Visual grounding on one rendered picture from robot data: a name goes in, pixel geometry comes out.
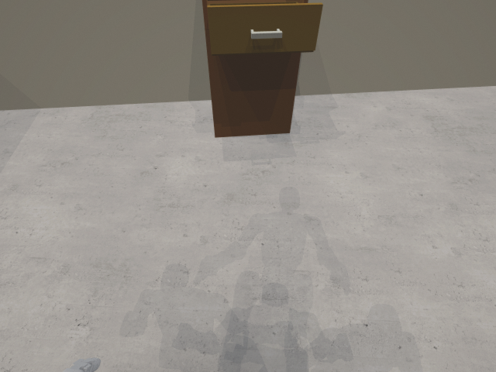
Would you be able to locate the cabinet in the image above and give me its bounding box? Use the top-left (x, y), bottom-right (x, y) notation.
top-left (202, 0), bottom-right (308, 138)

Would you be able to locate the drawer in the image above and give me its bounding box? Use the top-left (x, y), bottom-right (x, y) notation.
top-left (207, 2), bottom-right (323, 56)

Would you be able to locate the handle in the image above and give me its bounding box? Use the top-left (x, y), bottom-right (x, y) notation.
top-left (251, 29), bottom-right (282, 39)

